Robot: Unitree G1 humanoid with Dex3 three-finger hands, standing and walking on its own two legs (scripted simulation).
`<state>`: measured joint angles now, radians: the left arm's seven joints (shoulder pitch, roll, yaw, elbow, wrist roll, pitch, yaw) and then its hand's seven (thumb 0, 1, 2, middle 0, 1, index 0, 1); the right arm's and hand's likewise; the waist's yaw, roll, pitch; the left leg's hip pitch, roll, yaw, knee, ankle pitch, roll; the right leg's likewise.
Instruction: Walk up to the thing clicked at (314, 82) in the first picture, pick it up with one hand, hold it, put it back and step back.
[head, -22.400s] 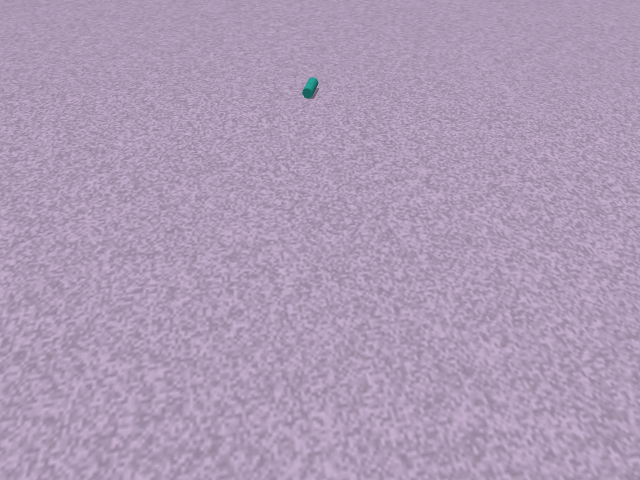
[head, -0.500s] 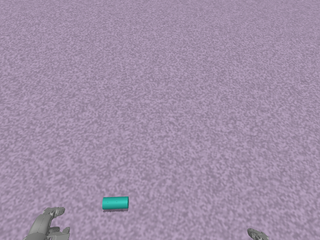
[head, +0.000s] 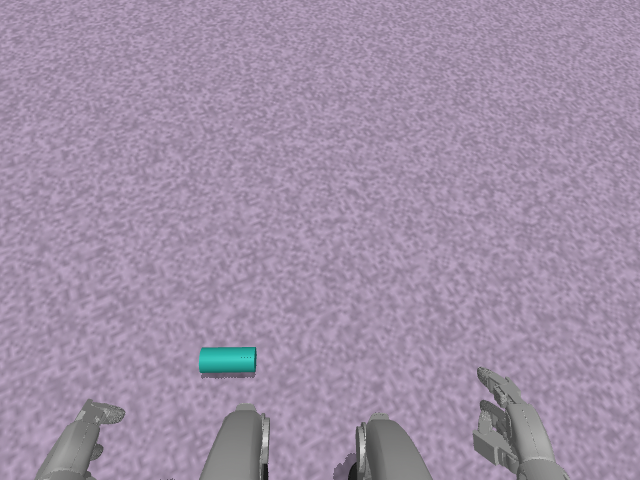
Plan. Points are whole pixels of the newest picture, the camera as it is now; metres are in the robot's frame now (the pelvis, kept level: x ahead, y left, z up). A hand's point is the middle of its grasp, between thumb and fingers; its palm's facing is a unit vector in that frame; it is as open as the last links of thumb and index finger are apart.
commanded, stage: rise first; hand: left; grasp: from above
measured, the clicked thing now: (228, 359) +0.38 +0.20 -0.62
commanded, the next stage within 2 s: none
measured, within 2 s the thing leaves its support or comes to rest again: neither
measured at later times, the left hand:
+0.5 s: hand (164, 401) +0.25 +0.27 -0.36, palm faces -0.47 -0.35 -0.81, open 13.9 cm
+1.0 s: hand (182, 382) +0.30 +0.27 -0.44, palm faces -0.48 -0.11 -0.87, open 14.3 cm
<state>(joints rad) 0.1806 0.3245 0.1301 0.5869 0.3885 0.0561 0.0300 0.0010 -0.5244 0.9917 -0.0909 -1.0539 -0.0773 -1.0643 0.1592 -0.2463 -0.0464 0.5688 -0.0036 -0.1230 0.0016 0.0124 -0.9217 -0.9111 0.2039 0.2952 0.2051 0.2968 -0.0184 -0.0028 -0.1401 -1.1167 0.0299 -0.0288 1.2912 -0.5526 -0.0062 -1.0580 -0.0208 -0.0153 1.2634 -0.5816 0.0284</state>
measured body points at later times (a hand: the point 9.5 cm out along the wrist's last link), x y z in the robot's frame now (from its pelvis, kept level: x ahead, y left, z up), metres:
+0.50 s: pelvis -0.06 -0.01 -0.20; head +0.14 +0.01 +0.20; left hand +0.27 +0.29 -0.31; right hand +0.10 -0.28 -0.34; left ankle +0.03 +0.12 -0.62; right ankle +0.01 -0.14 -0.62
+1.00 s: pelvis -0.08 +0.00 -0.28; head +0.12 +0.04 +0.12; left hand +0.32 +0.27 -0.39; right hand +0.01 -0.29 -0.40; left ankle +0.03 +0.12 -0.62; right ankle +0.01 -0.14 -0.62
